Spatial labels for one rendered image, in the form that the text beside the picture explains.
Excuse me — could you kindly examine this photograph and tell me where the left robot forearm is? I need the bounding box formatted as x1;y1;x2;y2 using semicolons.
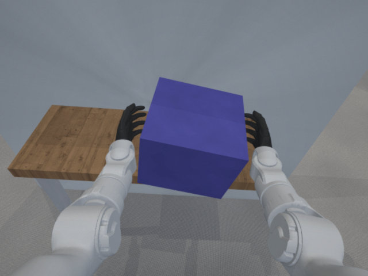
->
51;139;137;249

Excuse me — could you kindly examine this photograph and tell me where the right robot hand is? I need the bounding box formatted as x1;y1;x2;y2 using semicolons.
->
244;111;272;148

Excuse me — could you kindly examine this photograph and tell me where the left robot hand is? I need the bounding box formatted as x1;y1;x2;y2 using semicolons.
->
115;103;147;141

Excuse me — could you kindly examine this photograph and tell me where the left robot upper arm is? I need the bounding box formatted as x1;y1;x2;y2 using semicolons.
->
7;205;121;276

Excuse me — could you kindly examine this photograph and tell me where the table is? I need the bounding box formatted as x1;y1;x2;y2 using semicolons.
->
7;105;256;213

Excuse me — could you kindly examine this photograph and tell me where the right robot forearm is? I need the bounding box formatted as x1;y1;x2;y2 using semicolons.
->
250;146;344;257

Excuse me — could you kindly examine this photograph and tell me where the carton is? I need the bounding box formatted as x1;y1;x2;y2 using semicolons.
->
137;77;249;199

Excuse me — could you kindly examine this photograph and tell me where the right robot upper arm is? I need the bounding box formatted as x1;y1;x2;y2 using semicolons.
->
267;211;368;276

